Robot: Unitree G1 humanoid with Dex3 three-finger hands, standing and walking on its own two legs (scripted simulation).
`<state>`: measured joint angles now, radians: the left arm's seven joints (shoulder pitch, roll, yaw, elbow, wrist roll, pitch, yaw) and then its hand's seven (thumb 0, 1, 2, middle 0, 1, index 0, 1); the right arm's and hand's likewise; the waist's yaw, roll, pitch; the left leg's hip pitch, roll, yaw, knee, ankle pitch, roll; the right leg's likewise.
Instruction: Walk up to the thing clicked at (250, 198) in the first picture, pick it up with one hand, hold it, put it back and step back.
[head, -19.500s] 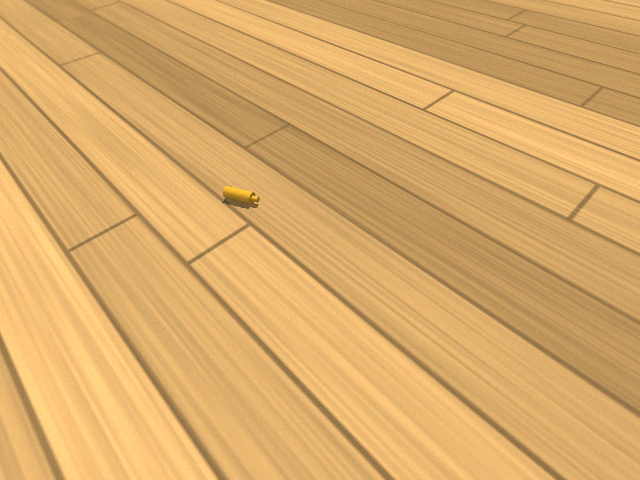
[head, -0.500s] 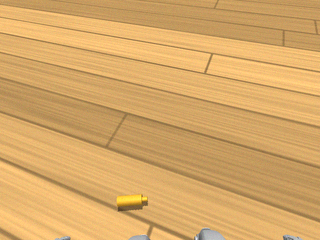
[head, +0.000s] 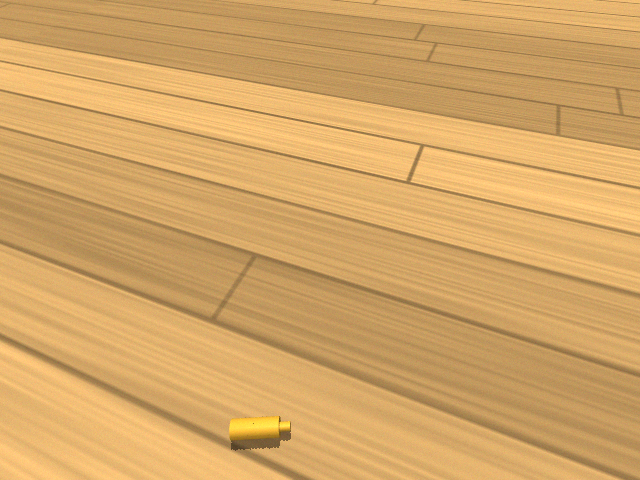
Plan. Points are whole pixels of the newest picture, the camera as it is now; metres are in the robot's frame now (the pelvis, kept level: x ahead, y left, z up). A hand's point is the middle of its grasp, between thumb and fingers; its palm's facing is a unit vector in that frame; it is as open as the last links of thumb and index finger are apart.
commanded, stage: walk up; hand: left
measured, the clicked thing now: (260, 427) +0.41 +0.23 -0.75
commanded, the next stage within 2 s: none
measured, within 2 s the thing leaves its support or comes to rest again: neither
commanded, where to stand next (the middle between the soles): +0.02 +0.01 m, yaw +0 degrees
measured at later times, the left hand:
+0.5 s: hand out of the picture +0.03 +0.30 -0.18, palm faces -0.06 -0.94 -0.33, open 7.4 cm
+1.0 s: hand out of the picture +0.09 +0.27 -0.14, palm faces -0.04 -0.88 -0.47, open 7.4 cm
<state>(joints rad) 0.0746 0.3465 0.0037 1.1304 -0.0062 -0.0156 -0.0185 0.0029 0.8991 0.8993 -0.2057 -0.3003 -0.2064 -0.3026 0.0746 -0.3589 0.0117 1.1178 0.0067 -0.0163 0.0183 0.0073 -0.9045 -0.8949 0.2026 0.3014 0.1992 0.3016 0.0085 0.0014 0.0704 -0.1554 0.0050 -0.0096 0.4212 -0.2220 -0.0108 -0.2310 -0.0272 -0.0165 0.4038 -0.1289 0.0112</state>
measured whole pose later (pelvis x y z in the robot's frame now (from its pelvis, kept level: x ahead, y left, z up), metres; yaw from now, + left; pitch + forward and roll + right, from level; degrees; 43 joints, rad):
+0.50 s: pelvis -0.07 +0.03 -0.01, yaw +0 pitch -2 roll +0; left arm 0.11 0.42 0.06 1.02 0.03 0.06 -0.03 0.00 0.90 0.90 -0.20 -0.30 -0.20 -0.30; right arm 0.23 -0.34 -0.05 1.04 -0.03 -0.04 0.01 0.01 -0.90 -0.89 0.21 0.30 0.20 0.30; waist -0.02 -0.08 0.12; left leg -0.21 -0.02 0.02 0.55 -0.31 0.03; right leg -0.44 0.04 0.15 0.94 -0.39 0.00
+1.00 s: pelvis -0.02 -0.01 -0.02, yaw -2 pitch -4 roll -1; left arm 0.19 0.38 0.04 0.89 0.01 -0.04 0.03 0.00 0.89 0.90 -0.21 -0.30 -0.21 -0.30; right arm 0.24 -0.43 -0.07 0.90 0.00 0.06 0.03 0.01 -0.91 -0.90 0.20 0.30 0.20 0.30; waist -0.01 0.09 0.13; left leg -0.46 -0.01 -0.14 1.01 -0.43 -0.01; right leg -0.27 -0.03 -0.01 0.61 -0.27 0.01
